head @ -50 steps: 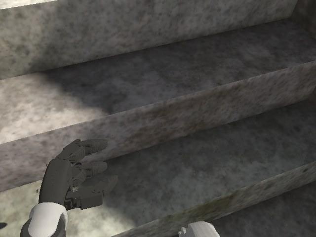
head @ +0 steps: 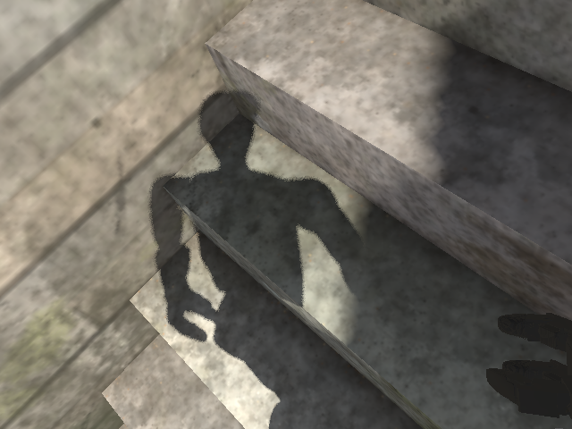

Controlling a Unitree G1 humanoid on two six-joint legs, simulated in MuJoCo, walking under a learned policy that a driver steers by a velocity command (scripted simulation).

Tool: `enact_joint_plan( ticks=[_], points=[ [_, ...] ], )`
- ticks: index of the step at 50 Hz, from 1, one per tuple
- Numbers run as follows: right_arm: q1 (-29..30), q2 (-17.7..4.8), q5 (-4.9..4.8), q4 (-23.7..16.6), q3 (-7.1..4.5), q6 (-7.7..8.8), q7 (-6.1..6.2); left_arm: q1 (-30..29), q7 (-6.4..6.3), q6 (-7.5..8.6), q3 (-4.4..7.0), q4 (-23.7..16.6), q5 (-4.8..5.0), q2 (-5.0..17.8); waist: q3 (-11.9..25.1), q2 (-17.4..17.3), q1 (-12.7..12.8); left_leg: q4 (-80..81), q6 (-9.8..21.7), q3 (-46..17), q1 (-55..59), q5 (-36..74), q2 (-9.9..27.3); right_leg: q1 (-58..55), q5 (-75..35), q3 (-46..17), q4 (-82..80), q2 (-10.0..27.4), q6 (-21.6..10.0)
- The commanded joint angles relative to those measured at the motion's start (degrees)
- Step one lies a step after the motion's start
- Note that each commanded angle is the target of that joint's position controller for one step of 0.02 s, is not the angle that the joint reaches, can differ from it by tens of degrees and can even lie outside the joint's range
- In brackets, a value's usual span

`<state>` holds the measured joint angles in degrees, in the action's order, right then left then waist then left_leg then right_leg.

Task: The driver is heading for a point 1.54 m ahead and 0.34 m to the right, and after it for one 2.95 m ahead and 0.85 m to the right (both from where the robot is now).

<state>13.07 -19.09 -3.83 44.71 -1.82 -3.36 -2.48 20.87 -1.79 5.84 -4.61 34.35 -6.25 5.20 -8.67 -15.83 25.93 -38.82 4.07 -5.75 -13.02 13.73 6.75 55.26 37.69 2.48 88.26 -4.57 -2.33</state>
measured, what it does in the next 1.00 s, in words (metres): walks backwards, turning right: right foot 0.19 m higher, then left foot 0.21 m lower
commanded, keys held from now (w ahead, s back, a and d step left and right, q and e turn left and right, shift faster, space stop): w+shift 0.16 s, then w+e+shift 0.70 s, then w+shift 0.02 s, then w+q+shift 0.12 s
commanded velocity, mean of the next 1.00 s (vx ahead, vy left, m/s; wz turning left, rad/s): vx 0.89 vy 0.00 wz -0.32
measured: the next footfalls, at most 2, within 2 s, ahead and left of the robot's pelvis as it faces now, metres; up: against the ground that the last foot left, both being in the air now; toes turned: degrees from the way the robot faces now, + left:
right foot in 0.06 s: +0.09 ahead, -0.11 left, +0.19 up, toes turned +10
left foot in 0.50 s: -0.09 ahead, +0.16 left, -0.02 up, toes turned +4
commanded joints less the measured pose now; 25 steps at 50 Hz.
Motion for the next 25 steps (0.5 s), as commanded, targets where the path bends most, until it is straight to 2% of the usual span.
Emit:
enact_joint_plan(
  ticks=[1,2,3,4,5,6,7,8,9,10,11,12,13,14,15,16,17,18,19,20,21,22,23,24,25],
  points=[
    [-9.01,0.33,-3.38,-7.96,-2.99,4.23,-2.25,-1.97,-1.35,0.49,7.38,0.19,0.48,16.8,40.49,46.15,-23.48,-50.52,-3.09,-7.69,-6.2,-14.18,-12.6,-48.46,-3.02,-21.72,-33.72,6.33,-4.22],
    [0.34,4.0,0.53,-11.21,-1.4,5.35,-3.17,6.18,0.15,0.42,6.32,3.94,1.52,10.95,32.92,35.27,-19.17,-50.33,-3.04,1.01,-8.39,-22.72,-12.78,-44.75,-18.97,-8.85,-31.2,2.09,-1.05],
    [11.16,10.3,4.36,-16.38,0.65,5.71,-3.43,15.07,-0.19,0.06,4.92,9.04,2.71,4.88,24.89,26.03,-15.25,-48.13,-2.85,8.33,-14.13,-32.07,-13.34,-43.34,-32.55,-2.32,-36.78,3.4,-0.93],
    [17.22,13.05,4.77,-18.83,1.01,5.93,-3.51,20.57,-0.22,0.14,4.84,12.44,2.53,1.89,20.05,20.79,-14.01,-54.28,-2.5,8.69,-19.73,-38.78,-14.24,-46.99,-37.79,-6.87,-43.36,4.7,-3.0],
    [7.95,11.59,2.57,-17.87,0.47,5.23,-4.11,12.65,-1.7,-0.4,5.56,9.32,3.96,2.52,18.62,22.52,-19.58,-53.58,-3.63,2.97,-21.91,-34.97,-12.1,-41.53,-21.06,-21.05,-45.2,8.3,-7.85],
    [4.73,9.03,0.81,-18.63,0.39,4.48,-3.74,4.36,-3.11,-0.97,6.25,4.07,5.19,5.37,12.9,22.29,-20.11,-51.13,-4.25,0.32,-23.81,-35.69,-10.11,-33.21,-5.08,-32.69,-53.93,13.73,-11.0],
    [5.7,7.93,0.12,-20.49,0.35,3.76,-2.76,1.64,-4.05,-1.22,7.11,2.36,4.98,8.19,7.91,22.03,-19.6,-50.59,-4.15,-1.51,-24.7,-35.23,-8.97,-26.03,10.74,-42.27,-60.84,15.93,-12.01],
    [3.56,7.01,0.01,-21.38,0.35,3.19,-1.27,1.19,-4.34,-1.57,7.69,0.62,4.21,10.4,3.89,20.44,-19.5,-50.29,-4.71,-1.1,-24.56,-34.52,-9.01,-21.95,13.28,-43.36,-61.79,16.56,-11.36],
    [2.69,8.09,0.84,-22.61,0.49,3.21,-0.91,3.41,-4.43,-2.43,7.28,1.02,4.28,9.45,2.4,20.51,-19.44,-51.95,-5.47,-0.01,-24.41,-33.68,-10.17,-19.4,14.25,-44.42,-62.75,16.36,-12.37],
    [-0.11,7.94,1.69,-23.21,0.26,3.32,-0.52,3.81,-4.69,-2.79,7.2,0.84,5.07,8.39,1.62,20.33,-20.28,-51.8,-5.98,0.48,-23.16,-33.54,-10.47,-16.55,12.76,-43.3,-62.18,15.54,-13.27],
    [-1.24,7.71,2.47,-23.59,0.09,3.83,-0.33,2.0,-4.57,-2.72,6.71,-1.01,5.21,7.71,1.95,19.8,-20.37,-52.08,-6.45,1.94,-21.76,-32.7,-10.42,-14.66,10.25,-39.04,-60.46,13.93,-12.69],
    [-2.42,8.24,2.93,-23.61,0.34,4.21,-0.14,0.69,-4.48,-3.15,6.46,-1.99,5.54,8.14,2.15,18.17,-20.77,-51.64,-6.57,3.12,-20.22,-31.6,-10.29,-12.49,8.02,-36.38,-58.67,12.74,-12.6],
    [-4.97,8.65,2.43,-22.82,0.43,4.77,-0.24,-0.3,-4.47,-3.56,6.47,-2.4,5.88,8.7,2.48,17.78,-22.02,-50.12,-5.97,3.37,-17.35,-30.36,-9.88,-9.63,6.18,-33.52,-56.44,11.74,-12.37],
    [-6.33,8.87,2.72,-22.39,0.74,5.21,-0.24,-2.58,-4.44,-3.98,6.11,-3.58,5.98,9.11,2.96,17.25,-22.63,-48.63,-5.91,4.37,-14.61,-28.43,-9.61,-6.84,4.11,-31.09,-55.05,10.73,-12.1],
    [-7.56,9.78,3.58,-22.42,1.21,5.18,0.21,-4.96,-4.72,-4.69,5.53,-5.14,5.56,9.15,2.67,18.13,-23.13,-47.78,-6.4,4.42,-13.61,-27.07,-9.08,-4.81,3.57,-29.38,-52.57,9.49,-11.87],
    [-9.17,10.09,3.83,-21.49,1.48,5.25,0.68,-6.72,-4.81,-5.02,5.07,-6.45,5.52,8.15,3.91,17.13,-24.25,-45.21,-6.34,4.07,-12.03,-25.15,-8.73,-3.71,3.01,-29.02,-49.87,8.59,-11.67],
    [-9.98,9.82,4.07,-20.86,1.82,5.84,1.16,-9.74,-4.62,-4.9,4.76,-8.08,5.39,7.85,4.67,17.14,-25.37,-43.35,-5.09,3.43,-10.14,-24.04,-7.51,-1.36,2.15,-28.0,-47.58,7.94,-10.79],
    [-14.95,10.58,4.6,-19.11,2.48,5.9,1.26,-14.33,-4.07,-4.66,4.85,-9.01,6.34,8.59,6.76,17.27,-28.56,-36.28,-3.77,4.44,-4.45,-21.98,-6.58,1.79,0.56,-24.83,-45.55,6.28,-9.53],
    [-17.34,10.09,6.22,-17.9,3.2,5.73,1.62,-16.76,-4.2,-4.87,4.45,-10.94,7.41,7.3,4.72,19.12,-29.17,-15.31,-1.87,7.03,-3.85,-19.68,-4.13,0.58,-1.41,-18.05,-43.67,2.44,-4.22],
    [-16.16,11.68,7.17,-16.47,4.27,5.71,1.15,-16.19,-4.54,-5.73,4.5,-11.28,8.1,5.26,4.81,19.04,-28.09,3.03,-1.51,12.73,-0.63,-10.18,-4.87,-1.96,-1.02,-11.09,-39.47,-1.12,-0.44],
    [-15.56,11.28,6.96,-14.62,4.58,4.75,1.15,-16.5,-4.64,-5.85,4.8,-11.99,8.41,5.18,3.26,21.79,-25.9,15.97,-0.55,15.44,1.9,-2.1,-3.65,-0.74,1.68,-6.2,-33.4,-2.78,1.66],
    [-15.92,13.27,6.19,-12.9,4.64,3.85,0.63,-14.29,-4.55,-5.87,4.87,-10.92,8.55,3.98,3.63,17.6,-24.14,21.24,0.28,15.32,1.49,3.4,-2.07,-1.21,5.71,-6.36,-19.45,-3.62,-0.27],
    [-11.28,12.96,6.95,-12.38,5.38,4.02,-0.17,-12.16,-3.76,-5.0,4.04,-12.31,8.68,0.71,4.66,8.85,-19.8,25.18,2.7,11.17,-2.04,9.61,2.4,-2.78,3.18,-4.4,0.99,-7.36,0.77],
    [-5.89,12.11,10.22,-12.47,5.87,4.8,-0.22,-10.56,-2.98,-4.27,4.32,-12.36,7.56,0.8,10.12,3.21,-17.32,25.38,4.75,12.18,-6.85,20.79,4.48,-7.3,3.5,-2.98,24.69,-9.65,3.21],
    [-1.7,11.47,10.69,-11.31,6.35,5.51,-0.96,-10.37,-2.25,-3.55,3.96,-14.61,7.74,-0.89,11.81,2.14,-14.61,18.66,1.53,13.36,-6.39,18.94,3.68,-1.9,6.58,-7.96,39.3,-9.61,4.38]
  ],
)
Velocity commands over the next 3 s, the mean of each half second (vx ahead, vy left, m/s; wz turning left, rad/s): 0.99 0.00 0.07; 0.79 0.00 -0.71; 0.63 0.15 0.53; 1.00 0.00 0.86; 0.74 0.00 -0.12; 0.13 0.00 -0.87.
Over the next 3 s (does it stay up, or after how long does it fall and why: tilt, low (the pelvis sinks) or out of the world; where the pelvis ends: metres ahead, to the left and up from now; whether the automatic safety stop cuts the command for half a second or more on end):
stays up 0.15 0.12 0.09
